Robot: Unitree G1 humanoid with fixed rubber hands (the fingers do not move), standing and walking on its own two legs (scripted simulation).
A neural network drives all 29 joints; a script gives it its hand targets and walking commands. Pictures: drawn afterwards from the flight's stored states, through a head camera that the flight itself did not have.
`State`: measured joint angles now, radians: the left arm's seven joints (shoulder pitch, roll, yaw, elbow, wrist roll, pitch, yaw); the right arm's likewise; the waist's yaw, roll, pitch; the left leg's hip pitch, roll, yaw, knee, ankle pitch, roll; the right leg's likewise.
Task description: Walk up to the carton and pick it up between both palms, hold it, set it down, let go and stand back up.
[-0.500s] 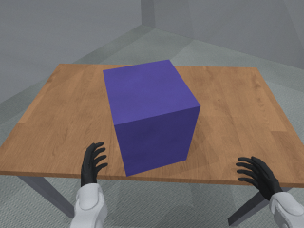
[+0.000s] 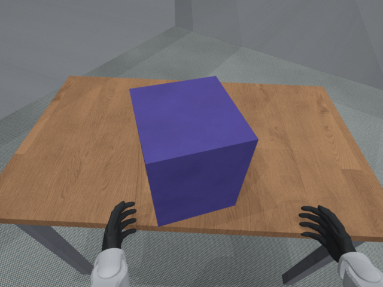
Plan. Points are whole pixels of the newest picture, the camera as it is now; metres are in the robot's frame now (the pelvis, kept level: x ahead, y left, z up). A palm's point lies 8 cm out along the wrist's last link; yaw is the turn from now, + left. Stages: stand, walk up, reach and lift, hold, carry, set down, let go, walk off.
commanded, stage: set down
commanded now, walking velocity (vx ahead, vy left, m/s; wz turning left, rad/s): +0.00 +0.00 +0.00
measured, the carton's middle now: (186, 152) +0.40 +0.04 +0.05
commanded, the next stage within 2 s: let go in 0.82 s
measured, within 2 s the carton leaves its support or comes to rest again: neither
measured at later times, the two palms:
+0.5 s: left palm (111, 245) +0.20 +0.18 +0.00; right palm (335, 247) +0.21 -0.26 +0.00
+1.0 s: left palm (108, 244) +0.20 +0.19 +0.00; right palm (331, 247) +0.21 -0.26 +0.00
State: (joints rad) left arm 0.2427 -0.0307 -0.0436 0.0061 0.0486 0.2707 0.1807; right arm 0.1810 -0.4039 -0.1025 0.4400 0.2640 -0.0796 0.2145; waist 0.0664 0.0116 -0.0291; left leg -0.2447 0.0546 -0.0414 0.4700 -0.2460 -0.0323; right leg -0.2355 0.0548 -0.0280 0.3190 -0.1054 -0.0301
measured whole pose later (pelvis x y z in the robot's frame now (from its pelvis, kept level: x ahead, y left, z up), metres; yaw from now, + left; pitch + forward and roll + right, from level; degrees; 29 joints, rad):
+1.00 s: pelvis +0.01 +0.00 +0.00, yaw +0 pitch -5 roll -2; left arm 0.24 0.08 -0.04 0.10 0.07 0.25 -0.01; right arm 0.18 -0.29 -0.10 0.44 0.19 0.00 0.02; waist 0.05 0.01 -0.02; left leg -0.12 0.05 -0.04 0.47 -0.27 -0.03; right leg -0.11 0.05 -0.03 0.33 -0.14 -0.03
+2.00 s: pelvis +0.00 -0.01 -0.02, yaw +0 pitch -4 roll -1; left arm 0.24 0.27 -0.07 0.20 0.06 -0.10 -0.12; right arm 0.16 -0.28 -0.10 0.44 0.08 -0.10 0.06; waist 0.05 -0.04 0.00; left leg -0.22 0.05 -0.03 0.62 -0.34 -0.03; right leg -0.27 0.04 -0.03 0.58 -0.29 -0.03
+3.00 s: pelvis +0.00 +0.00 -0.01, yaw -1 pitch -3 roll -1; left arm 0.25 0.30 -0.10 0.21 0.04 -0.15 -0.12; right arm 0.16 -0.28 -0.10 0.44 0.08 -0.09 0.03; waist 0.05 -0.05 0.01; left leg -0.22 0.05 -0.02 0.62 -0.34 -0.03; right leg -0.26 0.04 -0.03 0.57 -0.28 -0.03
